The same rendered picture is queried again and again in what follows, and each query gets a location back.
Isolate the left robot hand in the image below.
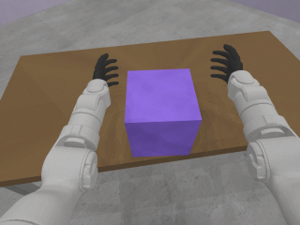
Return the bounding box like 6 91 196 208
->
92 53 119 87

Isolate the left robot upper arm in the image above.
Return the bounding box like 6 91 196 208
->
0 145 98 225

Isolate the right robot hand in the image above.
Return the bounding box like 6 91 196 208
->
210 44 243 84

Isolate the carton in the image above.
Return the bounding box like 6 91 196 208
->
125 68 202 158

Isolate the right robot upper arm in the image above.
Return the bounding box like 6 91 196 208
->
247 136 300 225

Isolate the left robot forearm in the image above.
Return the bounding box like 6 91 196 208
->
41 79 111 184

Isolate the right robot forearm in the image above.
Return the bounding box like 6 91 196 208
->
227 70 300 143

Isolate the table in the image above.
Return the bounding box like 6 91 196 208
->
0 30 300 196

